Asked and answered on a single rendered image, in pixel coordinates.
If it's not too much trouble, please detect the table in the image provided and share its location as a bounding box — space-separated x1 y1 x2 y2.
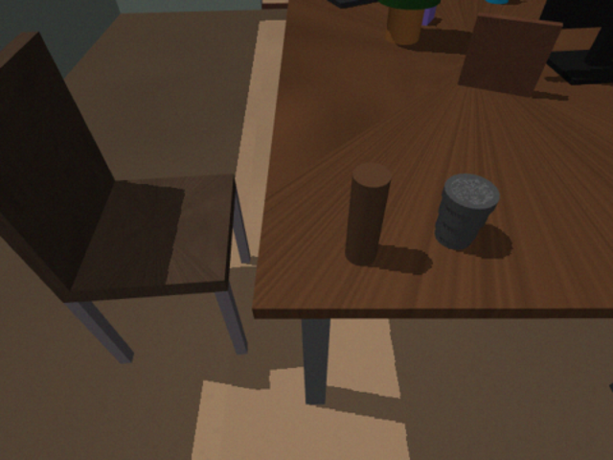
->
252 0 613 404

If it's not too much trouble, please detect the chair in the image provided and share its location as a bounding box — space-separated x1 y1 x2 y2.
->
0 32 250 364

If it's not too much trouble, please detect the potted plant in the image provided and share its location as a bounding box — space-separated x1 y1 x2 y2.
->
377 0 441 45

